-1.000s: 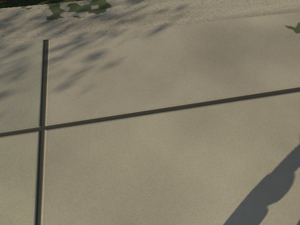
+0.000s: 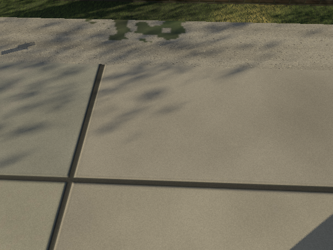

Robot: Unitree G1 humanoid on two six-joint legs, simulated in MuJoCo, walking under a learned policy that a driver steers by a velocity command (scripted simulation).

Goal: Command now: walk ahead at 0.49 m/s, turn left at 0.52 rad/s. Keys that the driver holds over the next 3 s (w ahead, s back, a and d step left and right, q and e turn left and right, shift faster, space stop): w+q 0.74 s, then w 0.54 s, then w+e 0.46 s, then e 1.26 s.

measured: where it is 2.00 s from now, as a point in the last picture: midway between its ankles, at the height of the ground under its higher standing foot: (89, 146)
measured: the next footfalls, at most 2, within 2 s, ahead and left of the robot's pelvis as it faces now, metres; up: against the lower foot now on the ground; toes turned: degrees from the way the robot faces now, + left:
left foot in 0.28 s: +0.29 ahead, +0.17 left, +0.00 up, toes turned +14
right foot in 0.78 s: +0.64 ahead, +0.09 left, +0.00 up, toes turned +30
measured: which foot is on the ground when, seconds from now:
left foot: up 0.00-0.26, down 0.28-0.80, up 0.82-1.00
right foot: down 0.00-0.26, up 0.28-0.76, down 0.78-1.00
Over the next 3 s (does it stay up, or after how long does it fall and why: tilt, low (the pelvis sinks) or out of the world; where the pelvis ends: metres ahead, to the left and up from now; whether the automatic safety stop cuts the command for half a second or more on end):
stays up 1.07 0.43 0.00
